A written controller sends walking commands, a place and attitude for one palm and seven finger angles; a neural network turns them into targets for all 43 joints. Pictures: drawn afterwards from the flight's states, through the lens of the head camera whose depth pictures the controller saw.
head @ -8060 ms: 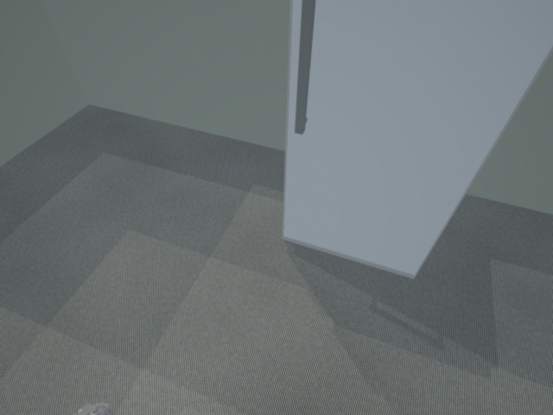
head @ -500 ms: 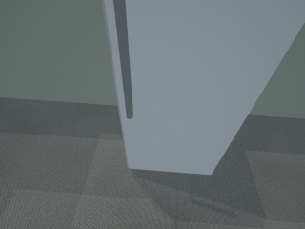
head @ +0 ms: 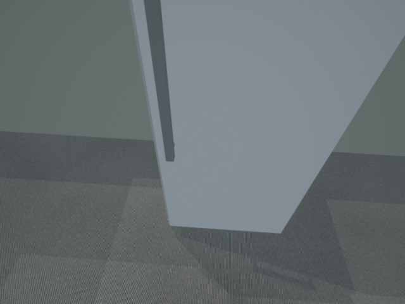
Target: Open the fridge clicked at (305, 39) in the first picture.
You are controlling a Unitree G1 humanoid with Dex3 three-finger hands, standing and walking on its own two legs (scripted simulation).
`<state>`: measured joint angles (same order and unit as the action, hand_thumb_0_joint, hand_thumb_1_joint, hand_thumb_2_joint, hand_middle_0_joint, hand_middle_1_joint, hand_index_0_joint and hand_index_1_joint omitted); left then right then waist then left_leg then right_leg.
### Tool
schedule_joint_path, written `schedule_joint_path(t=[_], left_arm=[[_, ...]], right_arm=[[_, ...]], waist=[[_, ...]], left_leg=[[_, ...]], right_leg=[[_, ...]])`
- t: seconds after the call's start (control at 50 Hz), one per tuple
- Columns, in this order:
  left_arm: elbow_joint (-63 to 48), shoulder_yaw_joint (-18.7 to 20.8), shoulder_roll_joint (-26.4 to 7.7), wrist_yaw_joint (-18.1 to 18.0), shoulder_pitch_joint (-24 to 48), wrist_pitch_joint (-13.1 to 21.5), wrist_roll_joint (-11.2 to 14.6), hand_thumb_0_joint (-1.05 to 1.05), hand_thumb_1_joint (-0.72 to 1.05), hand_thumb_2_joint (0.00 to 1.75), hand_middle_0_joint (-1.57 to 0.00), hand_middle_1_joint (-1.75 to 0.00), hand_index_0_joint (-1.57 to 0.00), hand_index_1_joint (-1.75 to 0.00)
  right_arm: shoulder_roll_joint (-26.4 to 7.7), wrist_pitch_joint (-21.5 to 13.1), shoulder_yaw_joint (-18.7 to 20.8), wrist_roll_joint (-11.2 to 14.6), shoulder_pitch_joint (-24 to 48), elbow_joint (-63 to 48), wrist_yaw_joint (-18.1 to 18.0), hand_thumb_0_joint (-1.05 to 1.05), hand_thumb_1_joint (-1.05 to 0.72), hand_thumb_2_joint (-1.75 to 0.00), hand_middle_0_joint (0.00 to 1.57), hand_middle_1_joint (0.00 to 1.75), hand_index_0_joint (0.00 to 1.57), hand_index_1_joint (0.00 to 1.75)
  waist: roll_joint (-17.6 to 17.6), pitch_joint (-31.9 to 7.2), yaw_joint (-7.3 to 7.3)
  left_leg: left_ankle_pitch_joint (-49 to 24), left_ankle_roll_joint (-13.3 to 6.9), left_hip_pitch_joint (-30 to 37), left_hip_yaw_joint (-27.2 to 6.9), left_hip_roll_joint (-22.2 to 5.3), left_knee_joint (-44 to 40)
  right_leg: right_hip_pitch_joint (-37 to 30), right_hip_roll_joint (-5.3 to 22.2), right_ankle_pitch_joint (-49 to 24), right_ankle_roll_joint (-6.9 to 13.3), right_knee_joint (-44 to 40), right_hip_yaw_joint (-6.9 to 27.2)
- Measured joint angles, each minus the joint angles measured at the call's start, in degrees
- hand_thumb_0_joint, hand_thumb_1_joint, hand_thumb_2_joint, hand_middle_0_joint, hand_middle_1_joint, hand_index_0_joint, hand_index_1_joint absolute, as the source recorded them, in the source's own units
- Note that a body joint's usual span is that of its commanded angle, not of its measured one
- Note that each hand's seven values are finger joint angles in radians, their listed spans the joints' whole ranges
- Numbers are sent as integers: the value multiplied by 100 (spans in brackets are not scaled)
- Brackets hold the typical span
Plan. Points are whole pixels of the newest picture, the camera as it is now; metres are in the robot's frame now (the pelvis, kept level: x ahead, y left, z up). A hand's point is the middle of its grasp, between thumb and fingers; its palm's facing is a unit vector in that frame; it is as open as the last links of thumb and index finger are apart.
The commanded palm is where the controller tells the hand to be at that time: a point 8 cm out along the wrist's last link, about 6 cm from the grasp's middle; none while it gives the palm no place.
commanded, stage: look again from close up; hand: left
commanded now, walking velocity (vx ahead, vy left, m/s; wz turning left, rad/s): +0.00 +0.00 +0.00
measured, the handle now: (164, 85) +0.55 +0.13 +0.15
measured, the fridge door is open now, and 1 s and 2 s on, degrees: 0 0 0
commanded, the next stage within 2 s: shuffle to correct the standing spot in 0.26 s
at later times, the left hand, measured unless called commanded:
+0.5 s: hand out of the picture -0.01 +0.16 -0.18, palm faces +0.02 -0.98 -0.18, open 7.4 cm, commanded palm none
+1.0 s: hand out of the picture +0.05 +0.13 -0.18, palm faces +0.08 -0.98 -0.18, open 7.4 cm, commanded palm none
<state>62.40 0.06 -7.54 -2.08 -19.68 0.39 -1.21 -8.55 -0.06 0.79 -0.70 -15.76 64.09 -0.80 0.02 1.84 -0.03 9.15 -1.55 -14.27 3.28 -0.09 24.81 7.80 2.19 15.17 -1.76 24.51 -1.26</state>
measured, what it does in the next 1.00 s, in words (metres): shifts its weight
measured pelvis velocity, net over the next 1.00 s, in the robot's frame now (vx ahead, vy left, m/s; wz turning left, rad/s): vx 0.08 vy -0.02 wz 0.01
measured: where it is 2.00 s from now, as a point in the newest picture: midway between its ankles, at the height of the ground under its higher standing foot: outside the picture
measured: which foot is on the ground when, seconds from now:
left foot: down 0.00-1.00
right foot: down 0.00-1.00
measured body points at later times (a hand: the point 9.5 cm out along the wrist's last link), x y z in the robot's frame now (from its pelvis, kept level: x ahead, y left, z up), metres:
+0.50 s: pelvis +0.01 -0.01 +0.00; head +0.02 +0.00 +0.45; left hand -0.01 +0.22 -0.16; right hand +0.02 -0.23 -0.16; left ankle +0.05 +0.10 -0.74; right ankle -0.02 -0.14 -0.74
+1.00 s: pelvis +0.08 -0.02 +0.00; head +0.12 -0.02 +0.44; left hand +0.05 +0.19 -0.16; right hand +0.09 -0.25 -0.16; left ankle +0.05 +0.10 -0.74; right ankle -0.02 -0.14 -0.73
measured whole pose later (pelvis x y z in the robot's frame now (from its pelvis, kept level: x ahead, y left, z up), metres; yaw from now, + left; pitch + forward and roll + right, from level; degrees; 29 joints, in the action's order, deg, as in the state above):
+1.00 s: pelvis +0.08 -0.02 +0.00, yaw +1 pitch +1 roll +0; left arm 60.9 1.4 -5.5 -2.5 -19.3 -0.6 -1.0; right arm -8.6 -0.4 2.0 -0.5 -14.7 62.3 -3.1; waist -0.3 4.0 0.6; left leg 17.1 -0.5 -11.7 4.4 -1.3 28.7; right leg 6.0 2.0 20.8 -0.7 30.4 -3.4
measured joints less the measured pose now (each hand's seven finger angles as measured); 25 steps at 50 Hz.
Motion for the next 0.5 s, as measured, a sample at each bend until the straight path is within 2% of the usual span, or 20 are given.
schedule_joint_path(t=[0.4, 0.5], left_arm=[[34, 5, -107, 25, 124, 4, 2, 0, 91, 90, -20, -30, -20, -30], [72, 27, -115, 45, 33, -33, -17, 0, 91, 90, -20, -30, -20, -30]], right_arm=[[-76, -22, -30, -4, 108, 12, 6, 1, -91, -90, 20, 30, 20, 30], [-33, 12, -12, -39, 39, 38, 5, 1, -91, -90, 20, 30, 20, 30]], waist=[[-4, 30, 6], [45, -83, -2]], left_leg=[[24, 29, 112, -6, -13, -85], [132, 43, 100, 17, -2, 6]], right_leg=[[-125, -17, 9, 22, -116, -5], [-68, 1, 151, 51, 55, 18]])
